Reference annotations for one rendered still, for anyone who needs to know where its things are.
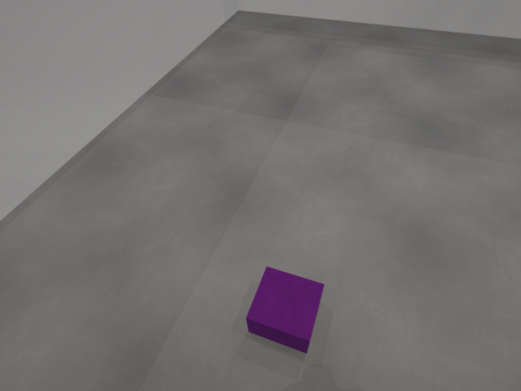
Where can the carton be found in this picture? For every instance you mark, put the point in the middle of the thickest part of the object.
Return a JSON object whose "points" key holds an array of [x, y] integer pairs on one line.
{"points": [[284, 308]]}

